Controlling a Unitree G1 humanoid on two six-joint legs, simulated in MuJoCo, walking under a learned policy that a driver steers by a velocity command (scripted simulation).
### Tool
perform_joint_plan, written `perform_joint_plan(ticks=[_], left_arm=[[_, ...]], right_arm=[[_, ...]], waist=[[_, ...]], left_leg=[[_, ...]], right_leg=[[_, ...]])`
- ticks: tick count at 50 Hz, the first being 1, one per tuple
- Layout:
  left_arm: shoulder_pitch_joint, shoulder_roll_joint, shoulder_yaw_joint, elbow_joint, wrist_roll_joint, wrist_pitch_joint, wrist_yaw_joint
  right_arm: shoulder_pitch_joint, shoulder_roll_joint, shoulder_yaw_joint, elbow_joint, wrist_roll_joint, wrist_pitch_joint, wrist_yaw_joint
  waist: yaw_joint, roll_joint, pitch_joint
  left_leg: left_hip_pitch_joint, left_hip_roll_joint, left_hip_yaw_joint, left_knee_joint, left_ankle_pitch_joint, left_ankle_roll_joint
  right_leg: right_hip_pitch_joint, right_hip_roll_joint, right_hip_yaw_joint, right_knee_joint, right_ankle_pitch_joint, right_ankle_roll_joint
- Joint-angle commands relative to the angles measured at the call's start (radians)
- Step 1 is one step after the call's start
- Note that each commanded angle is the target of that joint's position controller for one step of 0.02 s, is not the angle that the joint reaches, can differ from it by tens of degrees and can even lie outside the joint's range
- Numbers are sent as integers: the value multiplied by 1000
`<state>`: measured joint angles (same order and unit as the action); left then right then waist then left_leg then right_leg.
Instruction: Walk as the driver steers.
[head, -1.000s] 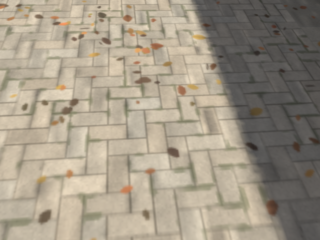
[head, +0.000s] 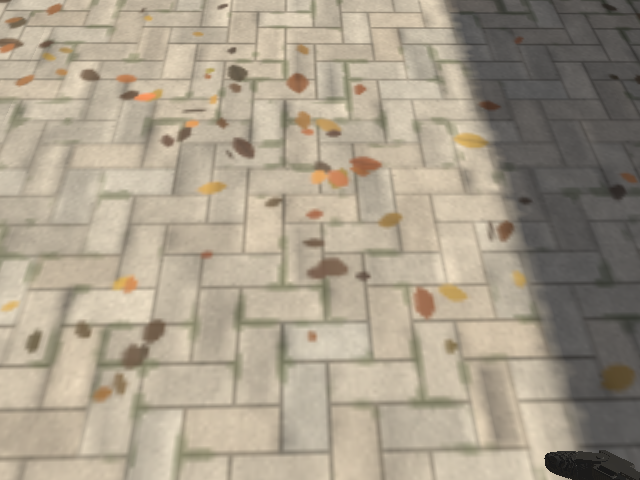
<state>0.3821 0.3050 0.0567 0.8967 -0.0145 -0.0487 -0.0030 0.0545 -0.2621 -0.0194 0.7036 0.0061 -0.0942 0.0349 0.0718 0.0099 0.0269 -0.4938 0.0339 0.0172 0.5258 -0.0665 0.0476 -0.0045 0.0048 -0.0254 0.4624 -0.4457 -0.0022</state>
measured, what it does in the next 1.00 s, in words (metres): walks ahead: right foot, then left foot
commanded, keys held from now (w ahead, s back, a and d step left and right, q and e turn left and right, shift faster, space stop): w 0.18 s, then no key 0.46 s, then w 0.24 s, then w+q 0.12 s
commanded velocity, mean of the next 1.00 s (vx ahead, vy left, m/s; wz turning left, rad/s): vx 0.29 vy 0.00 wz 0.02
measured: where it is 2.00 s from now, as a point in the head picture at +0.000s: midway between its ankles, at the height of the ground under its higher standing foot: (300, 296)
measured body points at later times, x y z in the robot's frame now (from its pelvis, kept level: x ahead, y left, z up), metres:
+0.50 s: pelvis +0.24 +0.00 +0.01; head +0.27 -0.01 +0.45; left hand +0.43 +0.24 -0.09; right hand +0.28 -0.28 -0.13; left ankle +0.13 +0.11 -0.71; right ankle +0.36 -0.10 -0.72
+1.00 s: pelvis +0.34 +0.00 +0.03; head +0.36 +0.01 +0.48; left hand +0.52 +0.26 -0.08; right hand +0.29 -0.27 -0.10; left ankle +0.28 +0.13 -0.72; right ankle +0.42 -0.14 -0.69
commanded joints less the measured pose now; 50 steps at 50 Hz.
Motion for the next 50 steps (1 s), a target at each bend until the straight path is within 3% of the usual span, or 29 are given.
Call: perform_joint_plan(ticks=[1,2,3,4,6,9,11,14,18,22,23,24,25,26,28,30,32,35,37,38,39,40,41,42,43,45,46,48,50], left_arm=[[99,-1,-23,-79,10,-36,-2],[14,111,4,-87,-18,-50,-9],[-65,132,10,-112,-29,-58,-10],[-107,123,9,-118,-17,-59,-6],[-90,95,13,-110,-2,-42,-5],[-86,56,7,-105,5,-16,1],[-146,51,6,-126,17,-12,6],[-224,12,-8,-142,21,-25,-2],[-310,25,-7,-164,17,-31,-18],[-221,78,14,-135,34,-43,-25],[-165,129,28,-116,42,-46,-17],[-124,188,37,-114,56,-42,-9],[-97,114,18,-104,52,-23,-3],[-94,55,-1,-98,28,-11,-8],[-219,50,-7,-108,18,-1,-10],[-325,62,-4,-116,33,10,-4],[-355,63,0,-109,44,19,3],[-330,118,21,-83,5,30,16],[-334,109,23,-79,-3,34,24],[-351,85,18,-85,-7,33,24],[-377,45,10,-100,-10,28,22],[-419,7,4,-125,-16,12,21],[-429,25,8,-135,-17,-5,16],[-395,67,26,-119,-16,-17,11],[-350,68,31,-94,-13,-24,5],[-379,34,25,-89,0,-38,-5],[-411,12,20,-95,2,-44,-11],[-452,-18,8,-102,-2,-51,-23],[-475,-8,5,-108,-11,-52,-30]], right_arm=[[417,-291,-96,42,-7,3,-7],[382,-204,-70,35,1,3,-7],[304,-180,-61,22,2,3,-9],[240,-159,-54,13,-4,4,-8],[182,-123,-45,8,-18,-3,-5],[189,-137,-51,30,-9,-20,-5],[200,-150,-54,50,-14,-17,-14],[213,-158,-53,72,-13,-1,-30],[266,-172,-53,118,-5,20,-41],[218,-169,-56,138,6,44,-51],[257,-151,-50,142,-5,43,-51],[355,-100,-31,139,-30,32,-45],[431,-39,-6,169,-23,34,-40],[381,-106,-22,171,-4,47,-37],[274,-131,-37,151,9,84,-53],[259,-116,-40,149,-2,121,-73],[293,-85,-34,177,-7,129,-83],[331,-86,-39,209,-19,120,-73],[334,-87,-41,213,-29,109,-67],[350,-82,-39,220,-29,100,-67],[374,-116,-45,229,-29,91,-71],[413,-192,-67,250,-20,82,-72],[358,-246,-83,234,-12,63,-74],[316,-192,-70,218,-23,39,-78],[301,-154,-63,217,-14,19,-74],[343,-117,-56,233,11,7,-65],[360,-103,-53,241,11,8,-62],[375,-118,-58,246,6,18,-62],[383,-157,-71,246,8,27,-61]], waist=[[-161,287,-422],[-180,183,-312],[-161,129,-185],[-136,68,-114],[-80,83,-69],[-55,70,-46],[-58,47,-11],[-81,59,-19],[-113,69,-37],[-42,61,-80],[-36,3,-135],[-78,-130,-265],[-68,-252,-374],[-42,-182,-364],[-64,-94,-194],[-107,-137,-116],[-120,-166,-115],[-133,-170,-136],[-144,-166,-89],[-157,-131,-51],[-164,-24,-10],[-172,177,45],[-165,293,113],[-133,235,118],[-112,188,93],[-130,113,55],[-138,105,41],[-151,123,28],[-155,145,33]], left_leg=[[883,362,-715,-176,-222,269],[817,335,-666,-216,-328,224],[682,305,-530,-234,-276,191],[555,266,-431,-259,-172,179],[402,209,-315,-321,-36,170],[342,188,-217,-377,89,192],[336,178,-147,-369,332,190],[314,114,-23,-337,486,141],[398,143,-38,-290,445,130],[466,146,-70,-108,434,85],[435,80,-44,8,378,42],[251,9,-25,197,75,-9],[93,-62,-40,422,-507,-65],[59,-46,-105,509,-663,-83],[3,7,-97,516,-589,-99],[103,36,-87,368,-496,-114],[232,17,-50,242,-394,-112],[368,-32,38,104,-196,-68],[377,-31,50,84,-277,-21],[373,-6,14,-2,-325,16],[342,81,-113,-154,-464,73],[299,201,-338,-333,-719,149],[298,325,-550,-457,-747,203],[347,327,-539,-443,-623,195],[422,294,-470,-414,-506,167],[532,255,-369,-386,-315,132],[527,225,-317,-381,-239,122],[468,179,-249,-372,-170,120],[395,170,-235,-363,-169,130]], right_leg=[[-616,61,80,724,-129,-23],[-730,2,150,819,-116,-37],[-764,-50,118,807,-20,-49],[-735,-90,96,758,65,-45],[-629,-137,101,679,164,-31],[-618,-144,87,608,231,-2],[-644,-135,75,496,298,22],[-540,-92,33,252,471,25],[-478,-50,39,102,567,9],[-350,-23,38,-31,541,-53],[-207,-60,66,-53,838,-79],[88,-221,214,54,1202,-176],[232,-375,394,44,1257,-327],[164,-365,428,-4,1052,-335],[-44,-307,368,-102,648,-267],[-246,-249,306,-188,374,-212],[-341,-203,234,-214,310,-195],[-413,-176,205,-268,-95,-163],[-465,-173,217,-280,-237,-127],[-487,-154,202,-242,-242,-104],[-516,-94,130,-121,-191,-66],[-577,29,-23,118,-62,-10],[-659,36,-1,300,31,-21],[-728,-4,57,400,46,-36],[-769,-19,69,425,84,-46],[-797,-52,60,374,158,-44],[-747,-48,38,315,197,-34],[-618,-20,3,196,243,-9],[-496,5,-17,104,251,6]])
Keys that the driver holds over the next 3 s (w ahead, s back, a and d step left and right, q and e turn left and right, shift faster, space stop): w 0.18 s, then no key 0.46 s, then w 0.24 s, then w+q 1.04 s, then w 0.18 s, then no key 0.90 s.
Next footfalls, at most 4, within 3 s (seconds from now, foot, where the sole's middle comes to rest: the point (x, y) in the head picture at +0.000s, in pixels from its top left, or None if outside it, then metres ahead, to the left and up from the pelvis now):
0.46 right None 0.40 -0.10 -0.76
0.76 left None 0.32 0.13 -0.76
1.12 right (417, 465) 0.50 -0.14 -0.76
1.60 left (269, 347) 0.74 0.18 -0.76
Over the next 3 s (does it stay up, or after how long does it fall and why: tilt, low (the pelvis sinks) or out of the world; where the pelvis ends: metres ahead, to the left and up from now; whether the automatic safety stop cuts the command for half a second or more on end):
stays up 1.02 0.26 0.01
